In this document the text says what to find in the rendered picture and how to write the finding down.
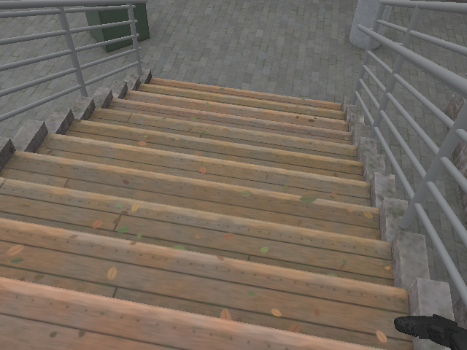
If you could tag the right robot hand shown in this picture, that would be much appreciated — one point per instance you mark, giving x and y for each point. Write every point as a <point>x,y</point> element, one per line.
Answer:
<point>436,328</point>

